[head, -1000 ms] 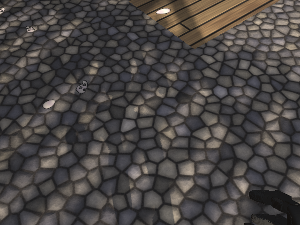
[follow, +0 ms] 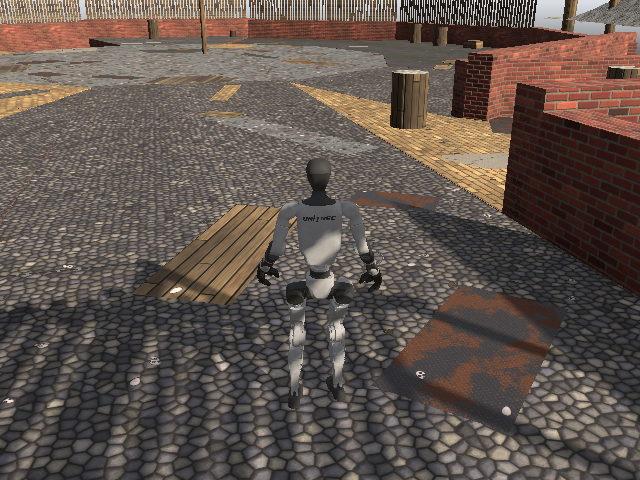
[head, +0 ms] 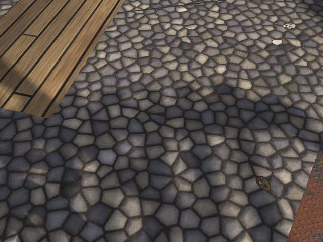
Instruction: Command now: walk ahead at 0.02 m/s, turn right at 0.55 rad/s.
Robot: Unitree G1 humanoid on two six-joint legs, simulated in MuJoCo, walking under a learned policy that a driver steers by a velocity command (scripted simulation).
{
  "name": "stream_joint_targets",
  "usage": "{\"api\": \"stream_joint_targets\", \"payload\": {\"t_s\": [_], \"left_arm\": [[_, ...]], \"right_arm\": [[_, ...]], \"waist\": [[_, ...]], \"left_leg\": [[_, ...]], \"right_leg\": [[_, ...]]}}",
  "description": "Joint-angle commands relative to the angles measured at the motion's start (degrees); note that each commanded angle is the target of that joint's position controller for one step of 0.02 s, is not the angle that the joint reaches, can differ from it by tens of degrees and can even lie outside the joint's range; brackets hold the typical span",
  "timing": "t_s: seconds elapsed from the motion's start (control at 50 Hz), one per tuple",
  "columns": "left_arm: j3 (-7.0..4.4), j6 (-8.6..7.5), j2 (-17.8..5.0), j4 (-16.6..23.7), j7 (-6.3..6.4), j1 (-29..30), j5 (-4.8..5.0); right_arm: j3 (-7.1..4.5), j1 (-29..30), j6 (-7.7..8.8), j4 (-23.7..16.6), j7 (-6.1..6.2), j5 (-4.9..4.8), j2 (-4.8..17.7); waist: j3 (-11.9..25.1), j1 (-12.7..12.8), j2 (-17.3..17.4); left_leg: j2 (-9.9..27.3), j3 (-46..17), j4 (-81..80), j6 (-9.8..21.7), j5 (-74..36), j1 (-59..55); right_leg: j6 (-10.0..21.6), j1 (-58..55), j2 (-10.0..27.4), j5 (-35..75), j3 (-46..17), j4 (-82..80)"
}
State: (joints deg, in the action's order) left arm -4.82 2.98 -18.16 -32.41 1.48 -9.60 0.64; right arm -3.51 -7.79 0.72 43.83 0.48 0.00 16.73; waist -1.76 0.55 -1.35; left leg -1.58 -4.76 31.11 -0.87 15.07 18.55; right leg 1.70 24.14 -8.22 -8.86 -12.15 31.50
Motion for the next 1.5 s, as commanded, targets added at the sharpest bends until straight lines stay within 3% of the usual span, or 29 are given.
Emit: {"api": "stream_joint_targets", "payload": {"t_s": [0.02,0.04,0.06,0.08,0.1,0.16,0.22,0.28,0.32,0.34,0.36,0.38,0.4,0.42,0.48,0.68,1.12,1.5], "left_arm": [[-1.66,-0.85,-5.2,6.1,0.12,-0.4,0.79],[-2.96,-1.60,-9.7,4.8,0.05,-1.2,-0.72],[-3.56,-1.50,-10.6,3.0,-0.18,-2.5,-0.41],[-3.28,-0.95,-9.0,1.3,0.00,-4.0,-0.37],[-2.78,-0.49,-7.4,0.8,0.14,-4.4,-0.61],[-1.20,-0.38,-3.8,1.5,-0.01,-1.3,0.13],[0.25,-0.64,-1.4,2.4,-0.29,1.6,-0.27],[0.06,-0.74,-2.6,1.5,-0.57,1.0,0.23],[0.03,-0.87,-2.5,-0.5,-0.64,-2.0,-0.17],[-0.04,-0.88,-4.3,-0.1,-0.34,-2.1,-0.62],[-0.70,-0.69,-8.4,0.4,0.29,-3.1,-1.31],[0.03,-0.85,-6.0,-0.4,-0.20,0.3,-2.06],[0.73,-1.38,-2.6,0.6,-0.87,2.0,-1.96],[1.03,-1.77,-1.7,-0.3,-1.07,1.2,-2.36],[1.01,-2.68,-3.1,-1.2,-1.07,0.3,-1.91],[1.64,-3.11,-1.5,-3.7,-0.75,-0.4,-1.68],[1.73,-3.36,-0.9,-14.9,0.19,-4.2,-0.98],[2.59,-3.21,0.0,-23.6,0.64,-6.1,-0.61]], "right_arm": [[-3.93,-3.5,0.34,-2.4,0.14,2.51,14.8],[-3.18,-0.6,0.66,-4.6,0.28,2.96,11.3],[-2.41,2.2,0.66,-5.5,0.71,2.16,8.6],[-2.03,3.9,0.58,-5.8,0.86,1.12,7.3],[-1.68,3.7,0.53,-5.7,0.97,0.17,6.5],[-1.24,0.8,-0.22,-4.9,1.09,0.29,6.1],[-1.39,-0.2,-0.75,-4.3,1.00,0.31,7.1],[-1.76,-2.1,-1.20,-3.4,0.56,-0.43,9.1],[-1.13,-2.8,-0.96,-2.5,0.40,-1.42,7.9],[-0.65,-5.0,-0.23,-1.8,0.17,-0.95,6.8],[0.29,-5.7,0.84,-2.6,-0.46,1.23,4.5],[0.89,-5.3,1.30,-2.4,-0.50,1.34,2.4],[0.54,-2.4,1.24,-1.9,-0.32,1.73,5.0],[0.38,-0.7,1.16,-1.8,-0.34,1.59,5.3],[0.36,-1.3,0.31,-0.8,0.11,1.00,5.3],[0.31,-3.1,0.19,4.0,0.91,0.65,4.9],[0.39,-5.2,-0.49,13.1,2.20,0.13,4.0],[1.03,-8.0,-0.77,17.5,2.59,0.06,1.8]], "waist": [[4.7,0.9,19.1],[4.5,0.1,14.8],[4.6,1.3,10.2],[4.0,2.0,8.1],[3.6,1.4,8.1],[3.5,-0.5,9.4],[5.3,-2.2,12.4],[5.4,-2.8,13.8],[4.7,-0.9,11.6],[6.0,-1.5,8.8],[9.7,-3.2,-1.6],[9.1,-4.7,-9.5],[7.0,-2.6,-5.9],[6.2,-1.8,-4.8],[2.3,-1.8,-4.2],[1.5,-1.9,-0.2],[0.4,-1.8,1.0],[-0.9,-1.4,1.4]], "left_leg": [[22.2,-23.5,-15.9,13.8,-12.3,-9.5],[24.8,-25.5,-15.4,17.1,-15.3,-6.9],[21.5,-19.4,-13.7,15.0,-17.0,-6.2],[17.7,-14.2,-12.4,12.5,-17.4,-6.8],[16.5,-12.1,-11.8,12.1,-18.9,-8.2],[13.8,-6.8,-11.5,12.6,-22.4,-11.1],[13.5,-4.7,-10.2,12.5,-23.7,-12.9],[14.5,-5.9,-8.8,13.0,-25.3,-12.1],[13.2,-5.2,-7.1,10.3,-24.1,-9.3],[12.4,-4.7,-6.6,6.9,-19.8,-5.5],[8.3,-0.2,-1.1,3.0,-10.6,-1.1],[5.6,3.4,-4.4,-0.2,0.1,-3.7],[5.2,3.7,-4.2,-2.0,-2.1,-5.6],[4.8,4.2,-4.4,-2.4,-4.5,-5.8],[5.0,4.0,-4.7,-1.9,-6.9,-6.1],[5.2,4.0,-5.9,-2.3,-7.5,-8.1],[4.6,4.7,-6.8,-1.6,-8.3,-8.6],[3.8,5.4,-7.2,-1.1,-7.6,-8.1]], "right_leg": [[-0.2,10.8,-2.0,-25.3,3.8,14.1],[-2.6,10.8,1.7,-25.4,1.5,27.1],[-3.3,9.6,2.0,-21.9,1.3,32.2],[-4.4,9.4,2.2,-19.3,2.1,34.9],[-5.3,10.6,2.3,-17.2,2.1,37.5],[-6.8,9.4,3.2,-15.3,5.2,31.8],[-7.1,1.7,6.5,-16.6,8.4,16.4],[-6.2,-5.7,6.6,-13.5,11.8,3.1],[-3.8,-14.0,6.4,-0.3,12.2,-13.1],[-2.0,-20.8,9.6,6.5,7.8,-13.7],[0.9,-27.0,17.7,23.3,-0.1,-9.0],[5.4,-18.9,19.3,18.2,-0.9,-7.9],[5.1,-16.6,16.6,10.0,0.5,-8.7],[3.3,-15.8,14.7,4.9,1.7,-8.9],[1.7,-12.1,13.2,3.0,2.5,-9.1],[1.2,-10.9,11.6,1.0,3.7,-8.9],[-0.2,-11.9,9.2,3.9,7.2,-8.3],[-0.6,-11.5,8.5,2.4,8.5,-9.0]]}}
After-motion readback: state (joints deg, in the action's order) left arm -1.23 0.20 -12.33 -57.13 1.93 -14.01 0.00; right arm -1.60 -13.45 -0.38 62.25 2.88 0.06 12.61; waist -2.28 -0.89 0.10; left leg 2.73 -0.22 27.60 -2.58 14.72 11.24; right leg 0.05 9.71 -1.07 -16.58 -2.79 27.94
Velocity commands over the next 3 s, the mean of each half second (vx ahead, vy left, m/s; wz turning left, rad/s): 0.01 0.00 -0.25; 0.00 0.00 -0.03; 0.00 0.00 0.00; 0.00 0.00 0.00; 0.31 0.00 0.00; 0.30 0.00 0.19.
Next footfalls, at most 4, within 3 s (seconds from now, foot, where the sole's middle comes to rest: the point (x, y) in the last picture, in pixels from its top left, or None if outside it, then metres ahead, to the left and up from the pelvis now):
0.34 right None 0.02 -0.13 -0.77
2.66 right None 0.41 -0.15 -0.77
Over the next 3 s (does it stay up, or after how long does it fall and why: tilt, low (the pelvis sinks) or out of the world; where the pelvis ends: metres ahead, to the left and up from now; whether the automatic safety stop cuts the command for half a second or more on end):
stays up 0.36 -0.06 0.02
